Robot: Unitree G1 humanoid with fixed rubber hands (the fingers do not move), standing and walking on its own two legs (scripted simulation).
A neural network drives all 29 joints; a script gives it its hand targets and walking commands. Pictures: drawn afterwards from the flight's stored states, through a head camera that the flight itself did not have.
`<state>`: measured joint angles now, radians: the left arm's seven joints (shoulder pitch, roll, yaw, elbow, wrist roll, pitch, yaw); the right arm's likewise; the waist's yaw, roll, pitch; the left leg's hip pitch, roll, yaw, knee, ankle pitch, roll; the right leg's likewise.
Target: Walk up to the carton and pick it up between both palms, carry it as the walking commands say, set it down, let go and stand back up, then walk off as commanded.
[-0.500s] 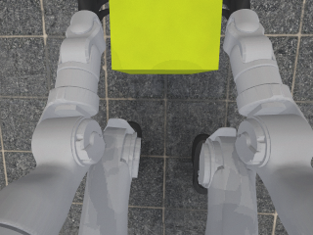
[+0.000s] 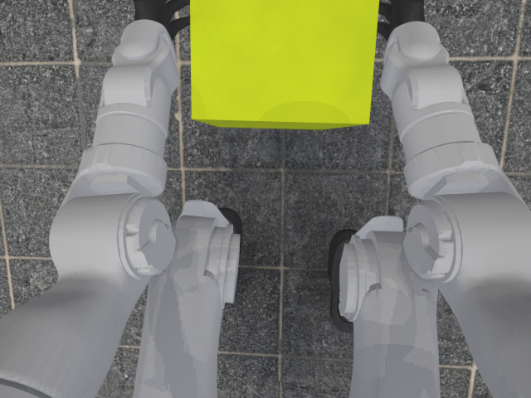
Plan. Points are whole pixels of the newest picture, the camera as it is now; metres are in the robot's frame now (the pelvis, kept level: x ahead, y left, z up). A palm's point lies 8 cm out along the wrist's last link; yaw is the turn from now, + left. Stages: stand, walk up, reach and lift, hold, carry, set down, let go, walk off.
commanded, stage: set down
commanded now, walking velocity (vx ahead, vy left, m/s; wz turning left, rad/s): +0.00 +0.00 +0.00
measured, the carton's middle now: (276, 45) +0.53 +0.04 -0.23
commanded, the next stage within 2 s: none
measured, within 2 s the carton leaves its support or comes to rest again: rests again in 0.32 s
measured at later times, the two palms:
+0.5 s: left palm (151, 28) +0.52 +0.19 -0.15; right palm (395, 27) +0.54 -0.10 -0.17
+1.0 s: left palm (144, 47) +0.51 +0.21 -0.17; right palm (431, 32) +0.54 -0.14 -0.17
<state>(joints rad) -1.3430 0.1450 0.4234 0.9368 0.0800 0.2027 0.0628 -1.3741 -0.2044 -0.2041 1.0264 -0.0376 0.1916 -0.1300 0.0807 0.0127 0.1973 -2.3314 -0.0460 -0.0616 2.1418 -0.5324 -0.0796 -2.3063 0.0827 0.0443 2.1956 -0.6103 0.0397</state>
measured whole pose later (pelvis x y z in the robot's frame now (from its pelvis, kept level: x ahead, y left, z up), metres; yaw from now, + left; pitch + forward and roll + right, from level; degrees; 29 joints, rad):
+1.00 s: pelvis +0.00 +0.01 +0.01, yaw +0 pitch +40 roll +1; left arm -1.34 0.27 0.24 1.08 -0.13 0.02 0.13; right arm -1.40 -0.34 -0.08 1.09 0.11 0.05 -0.11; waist 0.06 0.01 0.30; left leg -2.29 -0.05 -0.04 2.12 -0.53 -0.07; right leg -2.26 0.08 0.06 2.17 -0.61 0.06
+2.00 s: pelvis +0.02 +0.00 +0.18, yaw +0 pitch +47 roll +1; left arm -1.03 0.18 0.33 0.74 -0.04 0.15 0.10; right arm -1.14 -0.27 -0.20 0.84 0.01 0.17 -0.07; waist 0.06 -0.02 -0.06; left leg -1.91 -0.02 -0.05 1.53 -0.45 -0.05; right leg -1.89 0.06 0.06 1.57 -0.51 0.03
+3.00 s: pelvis +0.10 +0.01 +0.37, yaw +0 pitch +26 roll -1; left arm -0.18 0.17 0.15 0.52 0.04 0.05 -0.08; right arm -0.26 -0.14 -0.17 0.57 -0.09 0.05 -0.01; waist 0.04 0.01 -0.08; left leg -0.90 -0.01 -0.05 0.70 -0.26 -0.01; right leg -0.86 0.02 0.06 0.70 -0.30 0.03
